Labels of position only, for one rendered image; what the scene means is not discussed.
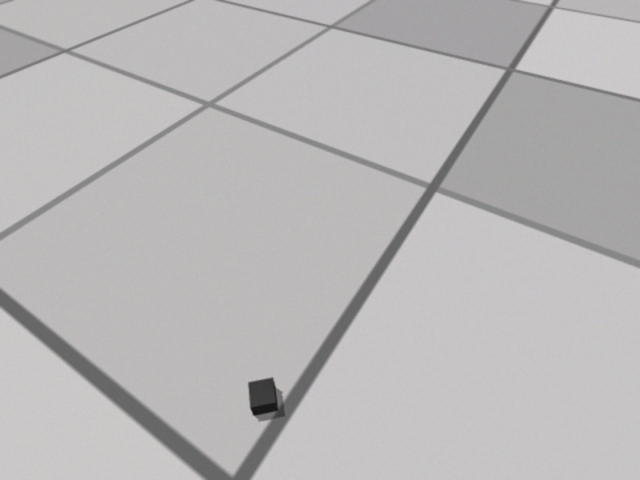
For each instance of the cube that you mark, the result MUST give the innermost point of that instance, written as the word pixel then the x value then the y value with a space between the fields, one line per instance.
pixel 262 394

